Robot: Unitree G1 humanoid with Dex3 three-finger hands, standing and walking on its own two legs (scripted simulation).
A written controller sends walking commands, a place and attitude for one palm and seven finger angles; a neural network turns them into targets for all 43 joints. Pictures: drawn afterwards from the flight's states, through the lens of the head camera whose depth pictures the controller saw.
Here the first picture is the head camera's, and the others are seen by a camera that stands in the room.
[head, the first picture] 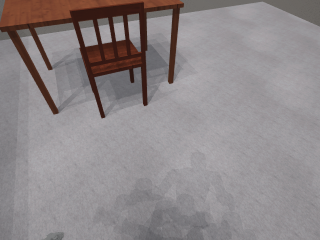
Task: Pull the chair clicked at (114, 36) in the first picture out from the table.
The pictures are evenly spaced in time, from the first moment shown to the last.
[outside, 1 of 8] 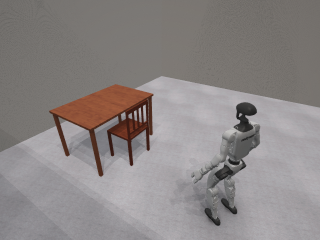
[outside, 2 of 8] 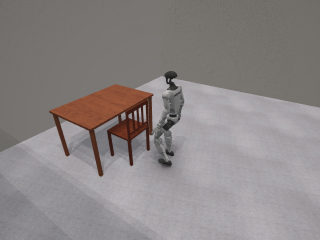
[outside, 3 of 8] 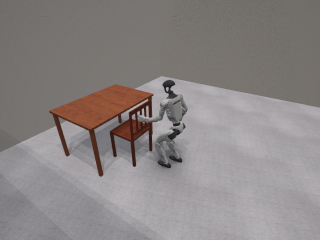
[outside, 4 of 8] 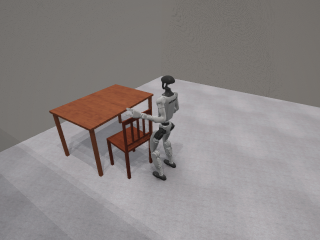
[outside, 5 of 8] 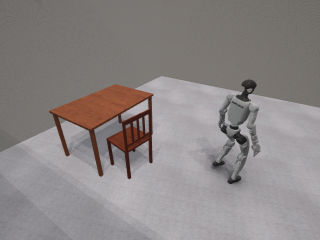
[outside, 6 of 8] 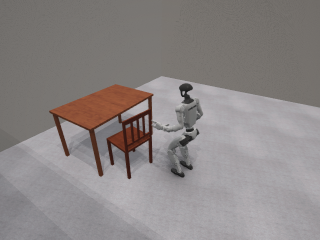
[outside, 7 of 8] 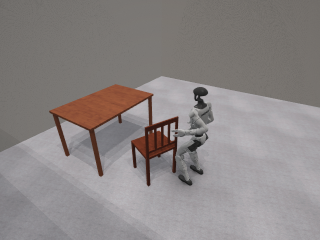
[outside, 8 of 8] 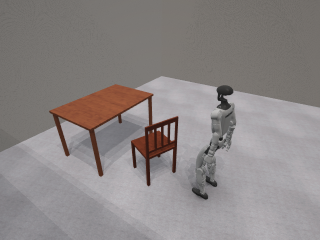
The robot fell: no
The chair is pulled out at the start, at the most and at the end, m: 0.00 0.50 0.50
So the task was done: yes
